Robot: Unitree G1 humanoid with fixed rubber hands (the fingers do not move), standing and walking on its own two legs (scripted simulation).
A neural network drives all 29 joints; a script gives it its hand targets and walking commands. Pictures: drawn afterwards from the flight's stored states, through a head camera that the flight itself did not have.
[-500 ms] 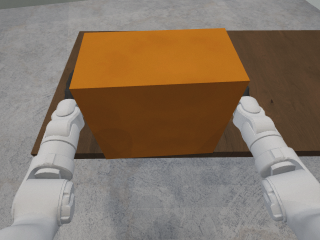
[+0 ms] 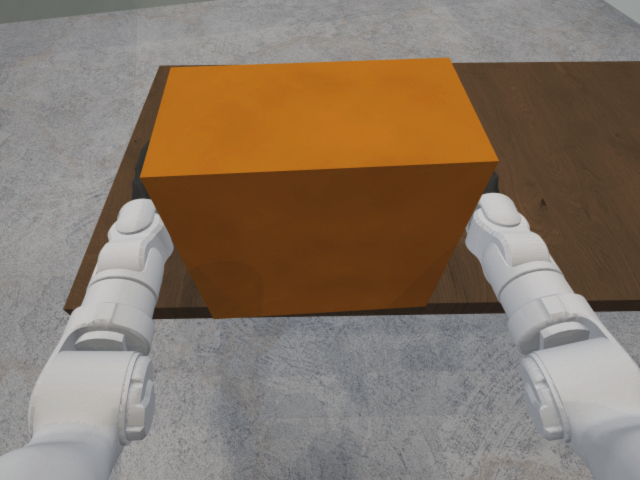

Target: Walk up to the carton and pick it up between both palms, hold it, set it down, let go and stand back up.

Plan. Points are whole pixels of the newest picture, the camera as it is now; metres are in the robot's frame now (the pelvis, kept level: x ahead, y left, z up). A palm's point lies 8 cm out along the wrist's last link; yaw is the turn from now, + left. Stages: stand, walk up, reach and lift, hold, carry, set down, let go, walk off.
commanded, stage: reach and lift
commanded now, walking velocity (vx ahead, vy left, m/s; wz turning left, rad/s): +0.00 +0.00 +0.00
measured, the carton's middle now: (316, 204) +0.44 +0.02 +0.08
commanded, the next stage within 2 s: none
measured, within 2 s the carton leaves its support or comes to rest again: leaves its support in 0.76 s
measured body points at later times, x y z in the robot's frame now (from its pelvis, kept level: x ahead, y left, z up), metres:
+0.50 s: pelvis +0.00 +0.00 +0.00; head +0.05 +0.01 +0.45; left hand +0.44 +0.22 +0.10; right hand +0.45 -0.19 +0.10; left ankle +0.03 +0.14 -0.74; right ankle -0.01 -0.11 -0.74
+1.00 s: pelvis +0.00 +0.02 +0.01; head +0.00 +0.04 +0.46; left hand +0.41 +0.23 +0.12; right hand +0.40 -0.18 +0.12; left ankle +0.03 +0.14 -0.74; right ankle -0.01 -0.11 -0.74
